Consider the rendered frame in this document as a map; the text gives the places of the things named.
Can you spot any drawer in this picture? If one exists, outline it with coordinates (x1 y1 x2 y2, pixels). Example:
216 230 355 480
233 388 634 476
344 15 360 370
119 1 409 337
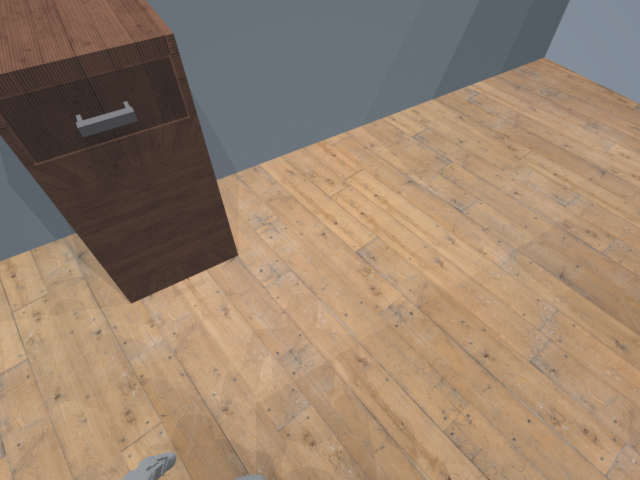
0 55 188 163

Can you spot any cabinet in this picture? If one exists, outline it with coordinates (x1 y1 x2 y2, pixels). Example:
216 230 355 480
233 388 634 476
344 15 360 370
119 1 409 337
0 0 238 304

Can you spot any robot left hand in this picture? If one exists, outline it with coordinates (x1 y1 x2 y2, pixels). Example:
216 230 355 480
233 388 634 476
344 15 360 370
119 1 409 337
122 452 177 480

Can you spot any handle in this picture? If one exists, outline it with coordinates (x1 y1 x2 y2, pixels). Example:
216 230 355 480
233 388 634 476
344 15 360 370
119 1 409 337
76 101 138 137

